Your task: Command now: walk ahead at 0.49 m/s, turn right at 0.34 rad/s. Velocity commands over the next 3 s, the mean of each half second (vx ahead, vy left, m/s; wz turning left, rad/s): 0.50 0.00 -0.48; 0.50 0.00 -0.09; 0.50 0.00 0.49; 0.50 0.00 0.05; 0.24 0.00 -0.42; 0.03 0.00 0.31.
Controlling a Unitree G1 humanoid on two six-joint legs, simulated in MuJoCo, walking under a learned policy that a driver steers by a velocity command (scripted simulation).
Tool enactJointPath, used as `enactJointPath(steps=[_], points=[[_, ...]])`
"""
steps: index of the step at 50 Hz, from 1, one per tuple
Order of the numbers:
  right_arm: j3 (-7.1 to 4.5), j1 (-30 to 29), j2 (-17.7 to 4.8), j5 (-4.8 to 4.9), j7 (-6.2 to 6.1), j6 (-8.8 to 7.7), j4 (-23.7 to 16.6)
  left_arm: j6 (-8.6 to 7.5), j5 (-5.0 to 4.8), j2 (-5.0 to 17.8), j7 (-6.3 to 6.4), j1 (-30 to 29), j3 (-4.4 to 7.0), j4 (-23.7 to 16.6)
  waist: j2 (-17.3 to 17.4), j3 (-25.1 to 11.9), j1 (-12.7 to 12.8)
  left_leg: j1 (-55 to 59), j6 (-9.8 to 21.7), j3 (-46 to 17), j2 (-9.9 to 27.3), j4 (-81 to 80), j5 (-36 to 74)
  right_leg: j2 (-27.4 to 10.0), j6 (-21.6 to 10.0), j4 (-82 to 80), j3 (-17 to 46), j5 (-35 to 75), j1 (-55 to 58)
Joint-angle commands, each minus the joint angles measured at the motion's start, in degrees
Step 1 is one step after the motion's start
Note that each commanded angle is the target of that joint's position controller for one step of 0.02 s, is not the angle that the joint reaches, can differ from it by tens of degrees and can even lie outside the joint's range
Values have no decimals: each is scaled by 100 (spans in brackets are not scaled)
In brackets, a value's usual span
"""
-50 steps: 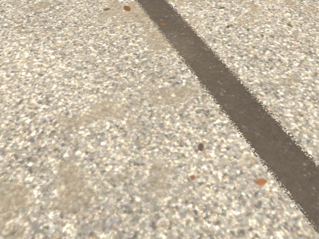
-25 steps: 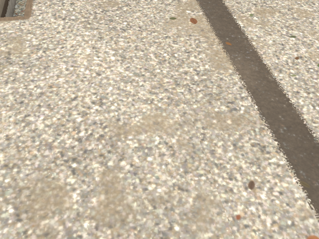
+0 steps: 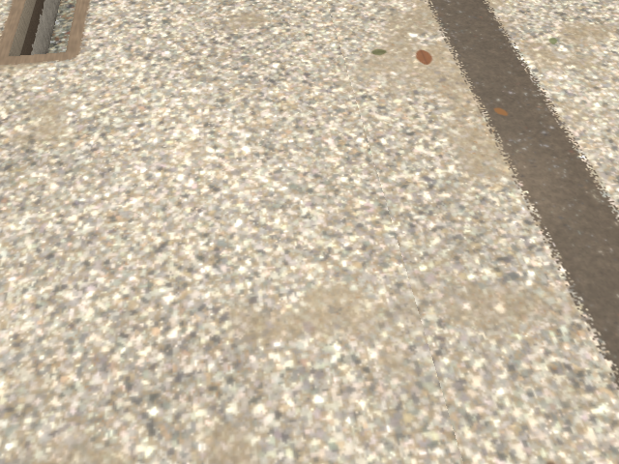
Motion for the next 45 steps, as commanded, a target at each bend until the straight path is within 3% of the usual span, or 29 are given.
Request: enactJointPath(steps=[1, 3, 6, 9, 12, 15, 16, 17, 18, 19, 20, 21, 22, 23, 25, 29, 32, 37, 39, 41, 42, 43, 44, 45], points=[[-195, -85, -683, -83, -71, -137, -613, -48, 25, 493, 16, 5, 79, -436, 8, -415, -200, -1436, -83, -291, 637, -348, 341, -1603, -1134, -1455, 2457, 388, 1292], [-176, -122, -548, -136, -121, -47, -711, -30, -36, 601, 73, 197, 105, -413, -189, -294, -229, -1366, -289, -101, 662, -929, 395, -1491, -1173, -1532, 2072, 763, 826], [-117, -935, -432, -151, -172, 8, -1028, 17, -64, 846, 197, 565, 185, -385, -282, -110, 11, -1268, -518, 75, 524, -2332, 1359, -1259, -1015, -1557, 1704, 742, 360], [-73, -1565, -348, -86, -136, -23, -1221, 100, -124, 889, 251, 893, 211, -351, -462, -154, 275, -695, -572, 149, 196, -3543, 2360, -1042, -726, -1341, 1583, 445, 194], [-117, -1882, -510, 11, -93, -52, -1402, 174, -164, 816, 266, 1132, 203, -314, -557, -206, 366, -490, -581, -6, 77, -4033, 2327, -1208, -632, -1001, 2019, 54, 588], [-228, -1754, -788, 41, -44, -148, -1451, 252, -131, 860, 316, 1008, 234, -407, -704, -257, 147, -124, -396, -113, 65, -4490, 1691, -1382, -514, -448, 2561, -68, 1078], [-285, -1364, -870, 32, -57, -175, -1350, 277, -116, 779, 322, 909, 215, -462, -734, -384, -68, 395, -258, -49, 91, -4710, 1591, -1252, -410, -115, 2565, 51, 1049], [-367, -705, -1057, -21, -92, -199, -1242, 268, -74, 576, 305, 801, 143, -553, -643, -835, -392, 1438, -9, -267, 468, -4708, 1461, -999, -236, 707, 2322, 137, 737], [-456, 267, -1418, -59, -142, -178, -1142, 241, 33, 169, 284, 881, 11, -677, 158, -1655, -698, 2930, 380, -1320, 1563, -4681, 1195, -522, 2, 2454, 1642, -1013, -75], [-542, 539, -1718, -93, -88, -74, -960, 177, -179, 45, 265, 1646, -47, -864, 2163, -2037, -265, 4169, 1201, -3881, 2625, -5209, -81, -57, 208, 3857, 1048, -2872, -1973], [-428, 280, -1091, -46, -59, -58, -1111, 202, -258, 685, 293, 1555, 75, -690, 1269, -1474, -363, 3737, 1058, -3900, 2553, -5359, -902, -568, 285, 4619, 1182, -2549, -2567], [-353, 85, -799, -10, -62, -40, -1157, 246, -200, 908, 289, 1004, 150, -753, 631, -831, -469, 3072, 818, -2943, 2298, -5394, -508, -724, 331, 4792, 1073, -1970, -2655], [-312, -193, -743, -35, -42, -23, -1182, 280, -137, 798, 291, 798, 155, -790, 189, -516, -339, 2423, 709, -2230, 2014, -5529, 290, -912, 407, 4709, 951, -1528, -2416], [-288, -366, -655, -51, -28, -5, -1142, 290, -86, 717, 270, 654, 172, -860, 210, -280, -235, 2009, 684, -1755, 1796, -5674, 787, -1056, 446, 4484, 917, -1255, -2328], [-283, -431, -614, -84, -10, -28, -1053, 349, -127, 502, 202, 656, 163, -932, 487, -193, -111, 1527, 639, -983, 1510, -5950, 1359, -1233, 492, 4343, 722, -976, -2010], [-360, -104, -810, -47, 41, -92, -760, 357, -70, 274, 188, 318, 100, -1147, 278, -147, -114, 1528, 899, -384, 1496, -6155, 2404, -1221, 553, 3582, 772, -455, -2236], [-373, -49, -928, 9, 31, -31, -626, 285, -33, 216, 121, -144, 42, -1282, 235, -100, -189, 1644, 849, 55, 1399, -6195, 2692, -1224, 529, 2451, 551, 302, -2132], [-364, 541, -1119, 128, 19, 108, -297, 181, -72, 155, -22, -1212, -36, -1647, 291, 182, -547, 1861, 760, 199, 1482, -6101, 2454, -1105, 434, 1204, 34, 570, -1751], [-361, 672, -1181, 160, 18, 189, -185, 133, -99, 260, -57, -1401, -6, -1785, 401, 244, -493, 2116, 718, 18, 1639, -5914, 2644, -1003, 318, 880, 2, 120, -1631], [-385, 574, -1338, 175, -14, 260, -151, 75, -88, 483, -64, -1027, 92, -1735, 538, 29, -146, 2192, 602, -40, 1665, -5421, 3495, -785, 165, 506, -86, -142, -845], [-369, 474, -1345, 189, -30, 284, -151, 59, -57, 680, -29, -341, 210, -1534, 484, -388, 268, 2003, 465, 162, 1452, -4664, 4240, -621, 30, 222, -206, 87, 233], [-297, 436, -1184, 136, -42, 260, -220, 70, -1, 1026, 48, 618, 368, -1283, 378, -1085, 695, 1213, 254, 363, 1143, -3476, 3905, -935, -167, 400, 85, 349, 1858], [-110, 727, -594, 15, -20, 172, -448, 124, 166, 1623, 146, 1500, 510, -1194, -760, -2120, 796, -875, -129, 687, 461, -1210, 1532, -2592, -794, 492, 2123, 218, 4182], [-48, 1062, -436, 100, -5, 82, -363, 156, 141, 1444, 144, 1606, 440, -1153, -1508, -2836, 688, -1818, -205, -110, 9, 44, -1400, -3308, -1233, -359, 4011, -424, 4519]])
Next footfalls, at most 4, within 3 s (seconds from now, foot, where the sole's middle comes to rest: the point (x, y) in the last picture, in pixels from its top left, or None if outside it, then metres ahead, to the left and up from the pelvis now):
0.34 left None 0.38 0.12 -0.77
0.86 right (427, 427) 0.55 -0.22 -0.77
1.40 left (336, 294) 0.88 -0.03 -0.77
1.96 right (405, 199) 1.21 -0.23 -0.77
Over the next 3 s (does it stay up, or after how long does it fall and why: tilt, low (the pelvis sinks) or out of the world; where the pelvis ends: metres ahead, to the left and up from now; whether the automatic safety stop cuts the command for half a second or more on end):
stays up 1.30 -0.19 0.01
